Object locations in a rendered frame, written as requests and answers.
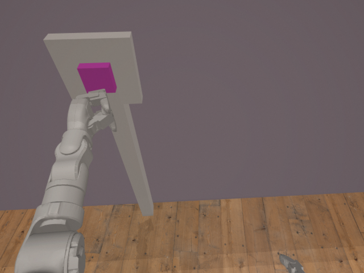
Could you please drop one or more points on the robot left upper arm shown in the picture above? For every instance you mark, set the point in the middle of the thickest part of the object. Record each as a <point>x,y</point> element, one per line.
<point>53,252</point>

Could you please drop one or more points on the button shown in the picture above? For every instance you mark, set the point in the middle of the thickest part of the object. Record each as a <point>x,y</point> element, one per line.
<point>97,76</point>

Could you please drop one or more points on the robot right hand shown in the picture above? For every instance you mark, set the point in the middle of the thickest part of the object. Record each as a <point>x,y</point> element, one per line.
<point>293,266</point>

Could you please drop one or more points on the robot left hand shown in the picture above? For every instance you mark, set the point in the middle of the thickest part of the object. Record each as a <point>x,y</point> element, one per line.
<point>81,116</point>

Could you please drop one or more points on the panel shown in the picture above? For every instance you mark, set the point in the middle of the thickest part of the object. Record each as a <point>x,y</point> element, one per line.
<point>68,50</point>

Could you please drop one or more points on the left robot forearm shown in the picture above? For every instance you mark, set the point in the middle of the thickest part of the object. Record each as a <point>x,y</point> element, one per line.
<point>61,208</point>

